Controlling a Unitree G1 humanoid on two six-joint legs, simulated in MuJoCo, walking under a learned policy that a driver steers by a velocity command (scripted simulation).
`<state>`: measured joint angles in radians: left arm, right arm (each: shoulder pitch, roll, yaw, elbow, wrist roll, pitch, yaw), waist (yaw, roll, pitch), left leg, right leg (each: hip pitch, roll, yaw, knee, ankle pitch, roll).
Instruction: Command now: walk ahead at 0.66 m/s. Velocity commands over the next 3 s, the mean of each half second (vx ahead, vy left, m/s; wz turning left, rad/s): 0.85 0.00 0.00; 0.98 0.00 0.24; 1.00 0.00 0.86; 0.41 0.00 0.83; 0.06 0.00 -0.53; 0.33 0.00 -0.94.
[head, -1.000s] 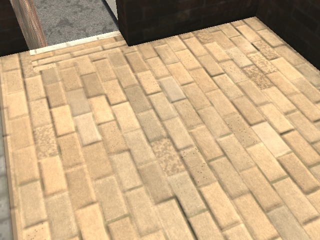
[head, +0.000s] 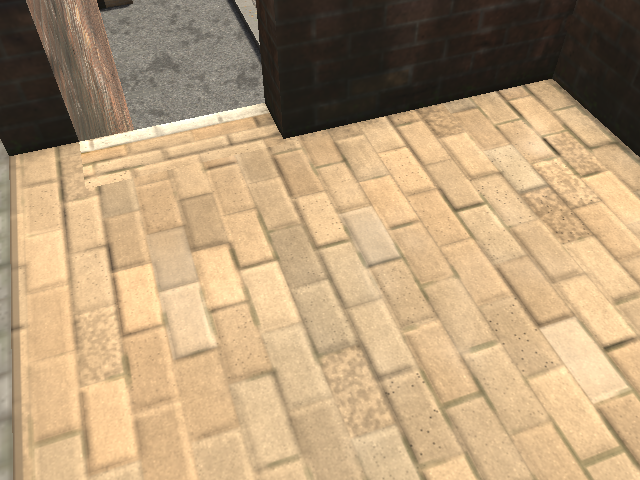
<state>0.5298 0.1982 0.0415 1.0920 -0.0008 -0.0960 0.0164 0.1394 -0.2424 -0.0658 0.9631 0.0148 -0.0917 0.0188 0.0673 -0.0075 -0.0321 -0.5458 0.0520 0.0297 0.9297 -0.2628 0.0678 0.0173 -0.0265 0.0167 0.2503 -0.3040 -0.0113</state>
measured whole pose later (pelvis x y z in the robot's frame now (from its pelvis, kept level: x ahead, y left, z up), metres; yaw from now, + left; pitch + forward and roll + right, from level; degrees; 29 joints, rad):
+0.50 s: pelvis +0.30 +0.10 -0.01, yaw +1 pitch +1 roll +2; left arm 0.07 0.22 0.04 0.84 0.03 -0.06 -0.07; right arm 0.53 -0.19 -0.04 1.04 -0.01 -0.11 0.02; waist -0.05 -0.02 -0.01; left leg 0.08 -0.09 0.10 0.17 -0.27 0.07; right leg -0.79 -0.13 -0.05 0.91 0.03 -0.07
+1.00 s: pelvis +0.75 +0.08 -0.01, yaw +9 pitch +0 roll -2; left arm 0.48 0.23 0.05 1.03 0.02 -0.14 -0.02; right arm 0.12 -0.25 -0.03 0.82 -0.01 -0.04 0.06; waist 0.03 0.03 0.03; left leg -0.80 0.11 0.03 0.97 0.06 0.12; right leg 0.12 0.10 -0.22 0.18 -0.31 -0.07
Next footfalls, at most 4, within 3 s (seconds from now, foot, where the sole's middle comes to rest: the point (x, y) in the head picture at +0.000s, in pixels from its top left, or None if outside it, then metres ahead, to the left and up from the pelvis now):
0.18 left None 0.23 0.17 -0.78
0.68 right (352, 413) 0.68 0.01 -0.78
1.16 left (292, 268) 1.09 0.19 -0.78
1.58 right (290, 162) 1.53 0.24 -0.78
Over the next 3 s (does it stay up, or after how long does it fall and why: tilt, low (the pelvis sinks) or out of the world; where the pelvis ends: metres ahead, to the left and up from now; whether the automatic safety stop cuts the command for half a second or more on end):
stays up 1.48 0.46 -0.01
